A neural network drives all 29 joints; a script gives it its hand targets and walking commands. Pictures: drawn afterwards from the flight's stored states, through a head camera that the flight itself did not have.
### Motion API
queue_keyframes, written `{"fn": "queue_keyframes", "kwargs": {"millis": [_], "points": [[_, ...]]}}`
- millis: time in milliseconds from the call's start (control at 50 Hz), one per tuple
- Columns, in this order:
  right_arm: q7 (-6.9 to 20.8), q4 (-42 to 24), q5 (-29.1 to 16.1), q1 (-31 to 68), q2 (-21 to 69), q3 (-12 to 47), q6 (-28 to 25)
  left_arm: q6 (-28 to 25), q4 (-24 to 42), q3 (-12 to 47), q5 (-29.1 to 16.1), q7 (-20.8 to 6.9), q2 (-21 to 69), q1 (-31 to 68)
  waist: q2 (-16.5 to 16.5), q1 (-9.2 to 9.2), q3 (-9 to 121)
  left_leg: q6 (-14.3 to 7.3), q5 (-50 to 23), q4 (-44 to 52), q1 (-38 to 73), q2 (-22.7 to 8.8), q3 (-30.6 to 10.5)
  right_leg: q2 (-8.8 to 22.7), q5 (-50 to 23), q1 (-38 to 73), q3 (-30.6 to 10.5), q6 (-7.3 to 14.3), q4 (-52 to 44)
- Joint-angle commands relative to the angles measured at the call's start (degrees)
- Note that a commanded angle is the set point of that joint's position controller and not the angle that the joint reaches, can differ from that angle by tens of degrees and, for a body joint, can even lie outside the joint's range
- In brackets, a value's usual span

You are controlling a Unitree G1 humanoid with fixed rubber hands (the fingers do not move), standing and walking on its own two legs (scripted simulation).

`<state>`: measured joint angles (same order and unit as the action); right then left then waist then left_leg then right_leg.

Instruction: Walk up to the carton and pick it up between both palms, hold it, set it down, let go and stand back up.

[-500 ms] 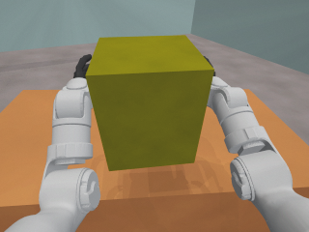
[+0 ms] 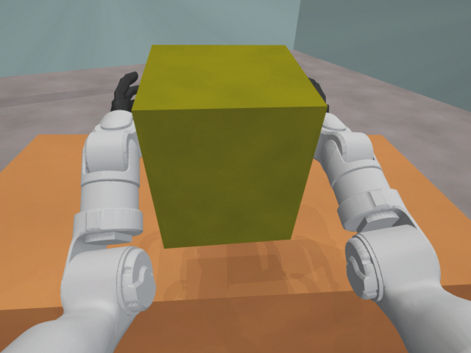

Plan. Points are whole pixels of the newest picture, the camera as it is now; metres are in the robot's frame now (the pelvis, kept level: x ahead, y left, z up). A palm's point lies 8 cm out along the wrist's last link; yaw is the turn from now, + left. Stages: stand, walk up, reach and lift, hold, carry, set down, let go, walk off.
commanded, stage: set down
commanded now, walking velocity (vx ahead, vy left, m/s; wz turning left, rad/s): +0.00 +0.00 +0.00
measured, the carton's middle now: (224, 146) +0.36 +0.01 +0.24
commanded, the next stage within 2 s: none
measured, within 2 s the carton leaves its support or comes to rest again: neither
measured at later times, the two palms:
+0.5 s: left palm (133, 154) +0.40 +0.16 +0.21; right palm (299, 160) +0.40 -0.14 +0.19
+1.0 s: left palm (135, 165) +0.40 +0.16 +0.18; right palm (295, 167) +0.41 -0.14 +0.16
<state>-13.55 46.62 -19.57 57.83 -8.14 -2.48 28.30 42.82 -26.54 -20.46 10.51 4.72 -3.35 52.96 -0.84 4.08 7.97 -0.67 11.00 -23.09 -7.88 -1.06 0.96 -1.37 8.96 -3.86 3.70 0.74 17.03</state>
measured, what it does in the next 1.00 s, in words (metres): stands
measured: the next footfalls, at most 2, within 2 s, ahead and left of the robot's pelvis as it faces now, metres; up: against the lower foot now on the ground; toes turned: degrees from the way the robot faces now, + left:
none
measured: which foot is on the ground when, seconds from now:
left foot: down 0.00-1.00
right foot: down 0.00-1.00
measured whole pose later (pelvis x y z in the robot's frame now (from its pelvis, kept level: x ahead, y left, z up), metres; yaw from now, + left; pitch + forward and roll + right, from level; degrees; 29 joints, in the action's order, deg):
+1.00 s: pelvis +0.01 -0.01 +0.00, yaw +1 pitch -5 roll -1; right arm -7.9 51.6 -5.9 46.0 -2.8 -8.1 7.6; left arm 26.3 -30.4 -17.9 13.4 4.2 -0.3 44.0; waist -3.0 1.0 0.4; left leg 0.5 10.9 -20.8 -4.8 -1.0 -0.6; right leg -1.5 10.1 -0.9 5.2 1.6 15.9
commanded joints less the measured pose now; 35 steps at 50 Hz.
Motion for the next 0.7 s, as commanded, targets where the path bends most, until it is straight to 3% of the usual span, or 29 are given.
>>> {"fn": "queue_keyframes", "kwargs": {"millis": [0, 60, 140, 260, 380, 440, 600, 680], "points": [[8.0, -12.6, 0.7, 52.0, 36.9, 7.3, -8.2, -7.8, 0.5, 18.5, -4.0, -10.3, 34.2, 45.8, 2.4, 0.36, 14.8, 1.4, -6.4, 5.6, 10.2, 2.1, -2.4, -1.7, -1.2, -0.7, -1.3, -2.6, -4.4], [9.1, -9.2, 5.7, 48.2, 34.9, 4.6, -13.5, -9.9, -1.9, 16.1, -0.5, -11.8, 33.4, 40.1, 1.7, 0.38, 13.1, 1.5, -10.2, 6.2, 12.1, 2.0, -1.3, -1.4, -3.5, 2.9, -0.3, -2.4, -4.4], [9.8, -11.7, 9.0, 47.9, 33.6, 4.6, -19.2, -11.7, -0.7, 17.4, 1.0, -12.6, 34.2, 37.5, 1.9, 0.23, 14.1, 2.0, -16.8, 5.2, 14.4, 2.2, -0.2, -1.4, -7.0, 5.0, 0.8, -2.4, -4.4], [10.2, -20.6, 8.5, 53.1, 35.5, 9.3, -24.7, -14.2, 5.0, 26.2, -3.1, -10.5, 38.8, 40.4, 3.9, 0.00, 23.2, 2.7, -23.0, 2.2, 18.3, 2.2, -0.4, -1.5, -10.5, 4.2, 1.6, -2.3, -3.5], [9.7, -23.2, 8.1, 52.4, 36.2, 12.3, -25.0, -14.5, 6.0, 28.6, -4.2, -9.2, 40.1, 37.5, 3.4, -1.10, 24.8, 2.1, -21.8, 1.4, 17.4, 2.4, -0.8, -0.9, -13.1, 4.6, 1.1, -2.9, -2.6], [9.6, -23.1, 8.1, 51.1, 36.0, 11.9, -24.8, -15.0, 6.6, 30.1, -5.0, -8.7, 41.0, 37.3, 4.7, -0.49, 26.7, 2.9, -22.0, 0.9, 17.9, 2.3, -1.2, -0.9, -14.0, 4.1, 1.2, -2.7, -2.2], [9.7, -17.5, 9.3, 44.3, 35.2, 10.4, -23.2, -14.6, 4.4, 25.2, -2.2, -9.7, 37.5, 32.0, 2.3, -1.16, 20.7, 2.3, -21.5, 2.1, 14.7, 2.8, -0.9, -0.7, -17.9, 7.0, 1.0, -3.7, -1.6], [9.8, -18.7, 9.4, 44.5, 35.5, 10.9, -24.0, -15.5, 4.8, 25.6, -2.2, -9.7, 37.6, 31.7, 2.8, -1.39, 22.4, 2.9, -24.7, 1.1, 15.3, 2.9, -0.9, -0.9, -22.0, 8.3, 1.0, -3.9, -1.0]]}}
